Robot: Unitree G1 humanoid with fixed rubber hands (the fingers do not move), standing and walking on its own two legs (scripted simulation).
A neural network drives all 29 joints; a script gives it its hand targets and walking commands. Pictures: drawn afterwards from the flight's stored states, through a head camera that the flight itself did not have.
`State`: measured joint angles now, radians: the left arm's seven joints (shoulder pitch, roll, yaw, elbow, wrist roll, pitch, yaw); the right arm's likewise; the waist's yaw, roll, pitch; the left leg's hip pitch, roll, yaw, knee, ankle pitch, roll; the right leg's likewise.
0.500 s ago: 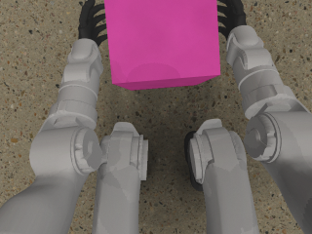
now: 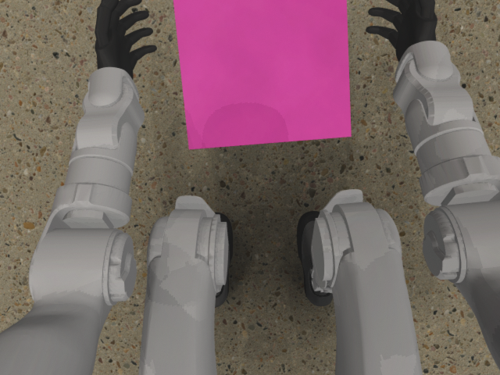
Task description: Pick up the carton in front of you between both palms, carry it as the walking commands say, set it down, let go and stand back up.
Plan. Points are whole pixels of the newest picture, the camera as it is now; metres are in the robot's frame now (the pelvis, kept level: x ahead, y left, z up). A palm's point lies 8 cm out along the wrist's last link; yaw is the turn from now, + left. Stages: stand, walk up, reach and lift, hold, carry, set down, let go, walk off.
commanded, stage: set down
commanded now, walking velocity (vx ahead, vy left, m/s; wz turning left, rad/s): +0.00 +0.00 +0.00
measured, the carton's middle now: (261, 82) +0.50 +0.00 -0.25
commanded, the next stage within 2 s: let go in 0.86 s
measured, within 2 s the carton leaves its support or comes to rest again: neither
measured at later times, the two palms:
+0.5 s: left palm (11, 10) +0.50 +0.19 +0.02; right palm out of the picture +0.51 -0.20 +0.02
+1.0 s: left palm out of the picture +0.49 +0.20 +0.16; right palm out of the picture +0.50 -0.21 +0.16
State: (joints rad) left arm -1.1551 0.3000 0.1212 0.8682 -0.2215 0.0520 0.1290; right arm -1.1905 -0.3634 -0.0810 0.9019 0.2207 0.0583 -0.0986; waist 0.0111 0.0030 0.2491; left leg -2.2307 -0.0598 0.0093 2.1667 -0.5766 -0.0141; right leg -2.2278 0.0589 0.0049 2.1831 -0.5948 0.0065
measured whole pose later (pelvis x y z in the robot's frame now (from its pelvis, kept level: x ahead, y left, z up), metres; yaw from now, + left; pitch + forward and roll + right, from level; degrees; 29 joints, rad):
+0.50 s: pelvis +0.01 +0.00 +0.13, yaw +0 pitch +46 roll +1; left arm -1.00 0.24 0.24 0.77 -0.09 0.12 0.08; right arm -1.04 -0.29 -0.21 0.82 0.08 0.13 -0.04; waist 0.02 0.00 -0.06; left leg -2.00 -0.06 -0.02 1.69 -0.50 -0.01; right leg -2.00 0.06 0.02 1.70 -0.51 0.00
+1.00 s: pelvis +0.05 +0.00 +0.27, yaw -1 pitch +44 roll +0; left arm -0.82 0.19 0.28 0.77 0.03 0.08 0.01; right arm -0.86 -0.23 -0.26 0.81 -0.04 0.09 0.01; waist 0.02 0.00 -0.12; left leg -1.53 -0.05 -0.04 1.13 -0.35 -0.01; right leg -1.53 0.06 0.04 1.14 -0.36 0.00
